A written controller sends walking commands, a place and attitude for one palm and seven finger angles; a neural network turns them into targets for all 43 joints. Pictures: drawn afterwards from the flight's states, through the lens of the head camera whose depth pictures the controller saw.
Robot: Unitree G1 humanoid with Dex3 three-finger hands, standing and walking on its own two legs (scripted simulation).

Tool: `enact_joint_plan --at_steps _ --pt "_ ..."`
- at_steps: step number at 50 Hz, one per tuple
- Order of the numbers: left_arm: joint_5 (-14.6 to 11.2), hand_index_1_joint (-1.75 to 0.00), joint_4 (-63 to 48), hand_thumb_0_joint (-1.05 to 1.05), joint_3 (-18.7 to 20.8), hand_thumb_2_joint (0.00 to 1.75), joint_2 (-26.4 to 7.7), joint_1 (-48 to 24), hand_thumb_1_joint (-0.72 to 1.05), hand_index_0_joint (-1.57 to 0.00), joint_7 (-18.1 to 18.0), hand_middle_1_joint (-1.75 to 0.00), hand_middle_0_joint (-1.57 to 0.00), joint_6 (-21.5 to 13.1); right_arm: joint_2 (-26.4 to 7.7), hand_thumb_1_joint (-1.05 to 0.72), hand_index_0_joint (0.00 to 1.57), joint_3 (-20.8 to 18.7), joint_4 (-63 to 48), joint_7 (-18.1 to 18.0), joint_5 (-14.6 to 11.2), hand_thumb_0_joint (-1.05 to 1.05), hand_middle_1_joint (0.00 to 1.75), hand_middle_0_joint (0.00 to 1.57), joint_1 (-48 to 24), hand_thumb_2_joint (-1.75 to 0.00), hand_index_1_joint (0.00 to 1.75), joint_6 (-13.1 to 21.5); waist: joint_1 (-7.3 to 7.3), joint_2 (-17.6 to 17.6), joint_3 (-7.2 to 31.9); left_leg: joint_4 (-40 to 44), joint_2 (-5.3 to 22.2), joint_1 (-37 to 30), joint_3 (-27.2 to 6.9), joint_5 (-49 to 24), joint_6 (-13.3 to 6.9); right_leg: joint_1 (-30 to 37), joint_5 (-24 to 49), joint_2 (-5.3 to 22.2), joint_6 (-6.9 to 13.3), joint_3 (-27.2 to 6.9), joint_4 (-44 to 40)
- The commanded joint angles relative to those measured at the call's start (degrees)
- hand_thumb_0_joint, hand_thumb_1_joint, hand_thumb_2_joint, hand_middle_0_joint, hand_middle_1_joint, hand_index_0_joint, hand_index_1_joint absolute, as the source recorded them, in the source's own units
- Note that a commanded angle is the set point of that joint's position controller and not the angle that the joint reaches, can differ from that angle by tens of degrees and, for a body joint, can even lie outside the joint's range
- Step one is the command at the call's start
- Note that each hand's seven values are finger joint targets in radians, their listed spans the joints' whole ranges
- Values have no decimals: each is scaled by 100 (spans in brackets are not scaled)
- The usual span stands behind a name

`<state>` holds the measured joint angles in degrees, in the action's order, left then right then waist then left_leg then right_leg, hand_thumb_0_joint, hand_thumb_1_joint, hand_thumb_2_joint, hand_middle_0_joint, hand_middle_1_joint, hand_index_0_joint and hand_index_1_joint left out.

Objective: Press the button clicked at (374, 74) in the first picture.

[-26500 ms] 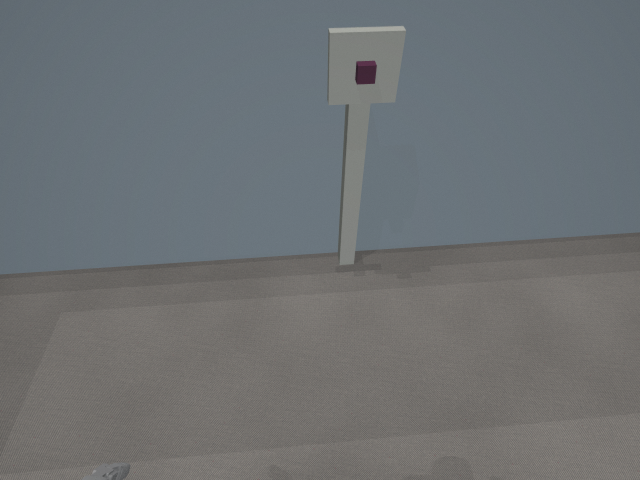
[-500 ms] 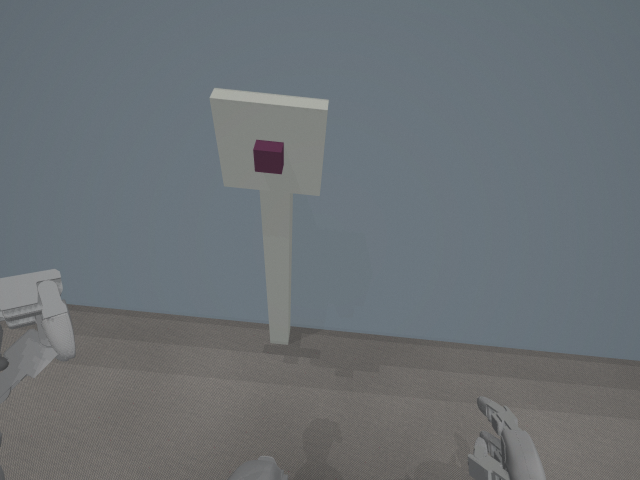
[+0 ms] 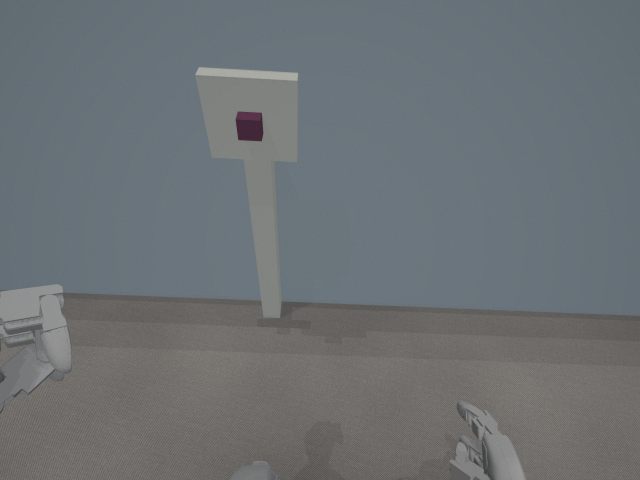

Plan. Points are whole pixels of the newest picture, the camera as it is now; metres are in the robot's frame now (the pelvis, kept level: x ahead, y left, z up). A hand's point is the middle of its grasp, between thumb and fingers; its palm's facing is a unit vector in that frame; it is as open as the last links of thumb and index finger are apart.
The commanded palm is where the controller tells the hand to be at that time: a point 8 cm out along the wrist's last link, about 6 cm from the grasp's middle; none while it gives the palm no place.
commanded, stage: stop stepping back and stand still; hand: left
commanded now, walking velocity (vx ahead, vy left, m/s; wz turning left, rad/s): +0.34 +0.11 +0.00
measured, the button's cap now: (250, 125) +0.71 +0.18 +0.05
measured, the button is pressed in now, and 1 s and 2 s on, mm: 0 0 0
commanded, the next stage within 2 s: let the arm hang, fingers relaxed in 0.54 s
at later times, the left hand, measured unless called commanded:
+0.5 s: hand out of the picture +0.13 +0.25 +0.17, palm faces +0.44 -0.81 -0.39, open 3.1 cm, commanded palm +0.07 +0.29 +0.18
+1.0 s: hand out of the picture -0.02 +0.21 -0.17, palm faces +0.11 -0.97 -0.21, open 3.6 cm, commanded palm none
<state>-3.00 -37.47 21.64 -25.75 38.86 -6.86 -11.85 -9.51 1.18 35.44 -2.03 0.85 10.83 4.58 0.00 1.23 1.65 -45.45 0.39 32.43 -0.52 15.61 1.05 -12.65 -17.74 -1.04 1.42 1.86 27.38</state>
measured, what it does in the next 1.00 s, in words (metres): steps on the spot: left foot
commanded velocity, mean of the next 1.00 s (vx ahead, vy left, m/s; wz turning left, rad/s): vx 0.07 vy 0.01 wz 0.00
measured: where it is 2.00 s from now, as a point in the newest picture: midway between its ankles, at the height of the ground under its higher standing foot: outside the picture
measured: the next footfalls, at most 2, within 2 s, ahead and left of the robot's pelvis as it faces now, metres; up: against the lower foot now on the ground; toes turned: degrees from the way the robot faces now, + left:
left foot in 0.12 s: +0.03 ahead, +0.12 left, +0.00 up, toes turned +4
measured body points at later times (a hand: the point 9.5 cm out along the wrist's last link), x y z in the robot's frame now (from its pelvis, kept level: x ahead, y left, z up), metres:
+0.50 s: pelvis -0.04 +0.01 -0.01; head -0.07 +0.02 +0.44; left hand +0.10 +0.29 +0.19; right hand +0.11 -0.23 -0.08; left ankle -0.02 +0.11 -0.74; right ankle -0.04 -0.11 -0.74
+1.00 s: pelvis -0.04 +0.01 +0.00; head -0.03 +0.04 +0.45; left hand -0.02 +0.26 -0.16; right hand +0.00 -0.23 -0.14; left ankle -0.01 +0.12 -0.74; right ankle -0.04 -0.10 -0.74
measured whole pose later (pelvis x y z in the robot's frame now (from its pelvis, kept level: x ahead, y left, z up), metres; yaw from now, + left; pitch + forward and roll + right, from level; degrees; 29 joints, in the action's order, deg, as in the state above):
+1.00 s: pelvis -0.04 +0.01 +0.00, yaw +5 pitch -1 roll -1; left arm 1.2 53.7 2.2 -13.0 15.7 -1.5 1.8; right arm -10.1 0.7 56.5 -0.9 1.8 16.2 -1.1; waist 0.1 2.0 -3.0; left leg -30.4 -0.7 16.6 -0.9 12.8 -1.5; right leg -11.5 -15.3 -0.5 1.1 4.4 27.8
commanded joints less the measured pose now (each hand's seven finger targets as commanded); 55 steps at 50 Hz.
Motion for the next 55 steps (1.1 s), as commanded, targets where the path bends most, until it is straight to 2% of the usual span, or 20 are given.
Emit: enact_joint_plan --at_steps 1,4,8,10,15,17,19,21,23,25,27,31,32,33,35,37,39,43,47,55 --pt "11 -150 -578 0 677 90 -548 -299 90 -130 -345 -150 -130 -160 -767 -90 20 -320 -893 -284 -108 0 30 20 -566 -90 30 303 103 594 166 157 234 -794 -68 371 -95 -459 427 1562 595 -987 -1140" --pt "137 -150 -401 0 399 90 -372 -494 90 -130 -383 -150 -130 -242 -909 -90 20 -333 -770 -339 -81 0 30 20 -324 -90 30 494 91 181 76 2169 89 -1799 141 -109 -313 -330 272 1195 252 -849 -858" --pt "178 -150 -639 0 418 90 -549 -593 90 -130 -338 -150 -130 -391 -1036 -90 20 -383 -830 -343 -91 0 30 20 -240 -90 30 601 81 -739 336 2364 652 -2134 -584 -1230 -545 -104 829 444 -135 -300 55" --pt "187 -150 -961 0 438 90 -597 -743 90 -130 -325 -150 -130 -432 -1001 -90 20 -325 -836 -322 -66 0 30 20 -325 -90 30 600 52 -1235 192 2782 859 -1693 -983 -500 -589 -34 171 258 -200 -22 343" --pt "187 -150 -485 0 551 90 -515 -429 90 -130 -362 -150 -130 -390 -989 -90 20 -383 -899 -288 -54 0 30 20 -342 -90 30 572 63 -402 -276 2585 468 -594 -586 1699 -439 167 -1063 371 59 -539 -508" --pt "194 -150 -329 0 483 90 -436 -481 90 -130 -347 -150 -130 -388 -908 -90 20 -411 -898 -270 -25 0 30 20 -297 -90 30 462 96 315 -408 1071 35 -575 -49 1134 -262 -419 -2411 1072 510 -1692 -1312" --pt "183 -150 -396 0 521 90 -498 -740 90 -130 -374 -150 -130 -416 -901 -90 20 -416 -795 -223 -38 0 30 20 -210 -90 30 428 105 817 -239 -215 43 -482 114 485 -220 -315 -1998 1798 945 -2309 -1544" --pt "155 -150 -314 0 439 90 -428 -890 90 -130 -364 -150 -130 -389 -868 -90 20 -364 -769 -209 -30 0 30 20 -222 -90 30 413 137 628 -257 340 273 -864 -69 668 -275 -554 -1501 1774 877 -1780 -1241" --pt "175 -150 -462 0 371 90 -381 -959 90 -130 -359 -150 -130 -395 -853 -90 20 -308 -774 -258 -22 0 30 20 -231 -90 30 422 196 -29 -253 1789 199 -1890 27 397 -353 -991 -1296 1086 447 -858 -476" --pt "148 -150 -789 0 390 90 -389 -883 90 -130 -375 -150 -130 -470 -1017 -90 20 -343 -945 -314 -29 0 30 20 -302 -90 30 502 128 -1359 -78 2865 1219 -2163 -1760 656 -776 -1158 -517 164 -72 -58 1033" --pt "221 -150 -720 0 496 90 -499 -937 90 -130 -337 -150 -130 -458 -825 -90 20 -254 -878 -297 2 0 30 20 -345 -90 30 563 111 -1355 -205 3500 1519 -1332 -2240 1537 -998 -824 -887 128 -160 -100 1721" --pt "230 -150 -700 0 503 90 -470 -602 90 -130 -322 -150 -130 -454 -859 -90 20 -223 -806 -239 -20 0 30 20 -327 -90 30 661 4 -654 20 2342 860 -1295 -836 -616 -615 260 441 218 -156 -106 -102" --pt "675 -150 4215 0 -1506 90 649 -958 90 -130 503 -150 -130 676 -1549 -90 20 -609 597 229 -37 0 30 20 -334 -90 30 610 112 -81 23 948 377 -1007 -297 -1680 -322 -49 2560 871 32 -365 445" --pt "538 -146 4479 0 -1546 90 709 -919 90 -126 615 -146 -126 1059 -973 -90 20 -552 546 249 -142 0 30 20 142 -90 30 287 141 71 470 850 324 -1554 -77 -1305 -116 -301 2594 1162 237 -908 279" --pt "529 -138 4853 0 -1691 90 833 -1534 90 -119 614 -138 -119 1137 -784 -90 20 -432 518 216 -20 0 30 20 451 -90 30 -22 188 1216 370 674 177 -1442 -97 -800 -143 -386 2199 1168 384 -809 69" --pt "507 -130 5487 0 -1677 90 683 -1863 90 -112 609 -130 -112 1166 -832 -90 20 -375 516 205 50 0 30 20 375 -90 30 -242 144 1638 76 716 54 -1347 -94 -552 -215 -369 1826 1185 419 -711 -137" --pt "486 -122 6248 0 -1731 90 620 -2137 90 -104 592 -122 -104 1212 -869 -90 20 -365 681 198 98 0 30 20 254 -90 30 -368 128 1269 -162 1083 101 -1601 -199 -941 -259 -510 1525 1065 333 -626 -174" --pt "409 -106 7758 0 -1837 90 669 -2232 90 -90 561 -106 -90 1259 -901 -90 20 -210 1217 135 113 0 30 20 121 -90 30 -370 -70 -901 -266 2243 595 -1316 -973 -1406 -510 142 430 463 29 -312 32" --pt "373 -90 8748 0 -1848 90 824 -2032 90 -75 554 -90 -75 1202 -698 -90 20 -204 1649 59 76 0 30 20 297 -90 30 -414 -94 -1228 42 2355 478 -1588 -712 -854 -416 529 614 564 139 -391 -422" --pt "348 -58 9769 0 -2019 90 869 -1937 90 -46 554 -58 -46 1176 -646 -90 20 -216 2310 18 1 0 30 20 812 -90 30 -491 12 -338 -396 2551 493 -1919 -613 -453 -393 173 349 617 181 -381 -869"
